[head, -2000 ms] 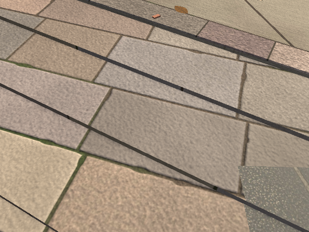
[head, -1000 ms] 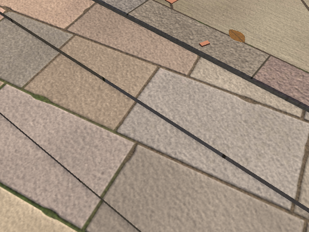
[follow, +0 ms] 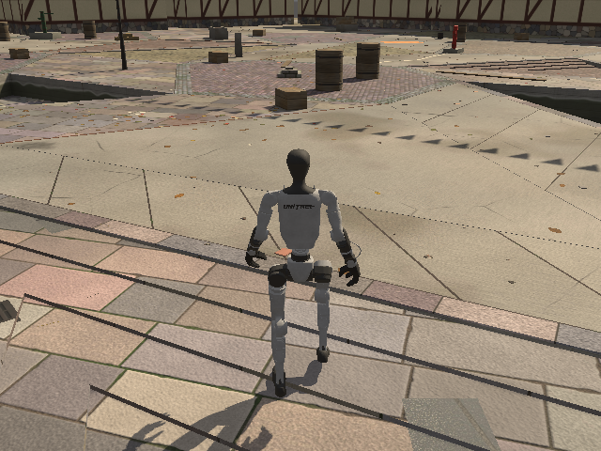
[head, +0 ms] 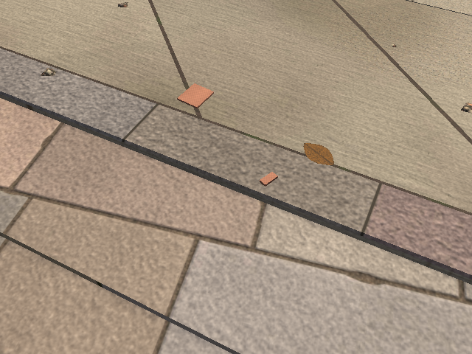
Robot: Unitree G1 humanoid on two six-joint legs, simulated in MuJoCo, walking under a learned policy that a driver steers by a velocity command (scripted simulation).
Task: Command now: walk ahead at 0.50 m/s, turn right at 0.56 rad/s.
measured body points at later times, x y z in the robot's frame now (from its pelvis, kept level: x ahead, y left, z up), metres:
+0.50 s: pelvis +0.26 -0.07 +0.01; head +0.29 -0.09 +0.46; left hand +0.33 +0.20 -0.10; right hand +0.43 -0.32 -0.10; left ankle +0.49 +0.06 -0.66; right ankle +0.14 -0.12 -0.73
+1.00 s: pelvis +0.52 -0.10 +0.03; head +0.56 -0.09 +0.48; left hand +0.68 +0.18 -0.05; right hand +0.70 -0.36 -0.07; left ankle +0.55 +0.01 -0.70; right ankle +0.66 -0.23 -0.67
